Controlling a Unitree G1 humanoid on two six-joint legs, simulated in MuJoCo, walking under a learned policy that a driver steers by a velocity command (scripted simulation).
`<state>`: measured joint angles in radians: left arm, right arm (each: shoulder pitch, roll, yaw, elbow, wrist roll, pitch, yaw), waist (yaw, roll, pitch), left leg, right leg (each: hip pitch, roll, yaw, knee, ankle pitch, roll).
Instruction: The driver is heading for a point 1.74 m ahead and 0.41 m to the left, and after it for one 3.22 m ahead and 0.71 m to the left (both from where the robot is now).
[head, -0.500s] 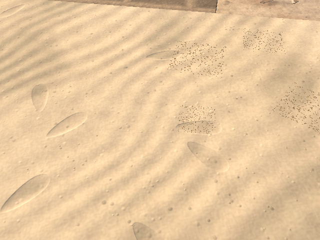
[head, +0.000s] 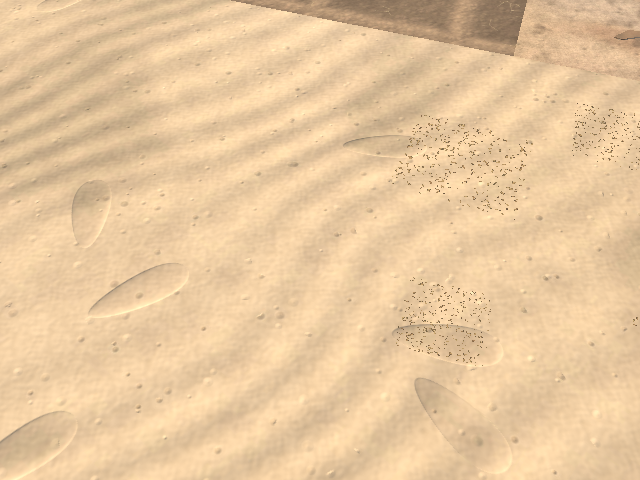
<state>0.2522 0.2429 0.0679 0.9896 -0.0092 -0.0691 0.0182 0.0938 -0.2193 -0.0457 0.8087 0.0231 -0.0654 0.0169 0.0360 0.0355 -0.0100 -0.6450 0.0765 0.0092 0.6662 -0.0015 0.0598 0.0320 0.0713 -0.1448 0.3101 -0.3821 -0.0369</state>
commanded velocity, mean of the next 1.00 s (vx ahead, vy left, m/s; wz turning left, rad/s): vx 0.50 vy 0.00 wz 0.40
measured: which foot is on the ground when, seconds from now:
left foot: up 0.00-0.04, down 0.06-0.56, up 0.58-1.00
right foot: down 0.00-0.08, up 0.10-0.52, down 0.54-1.00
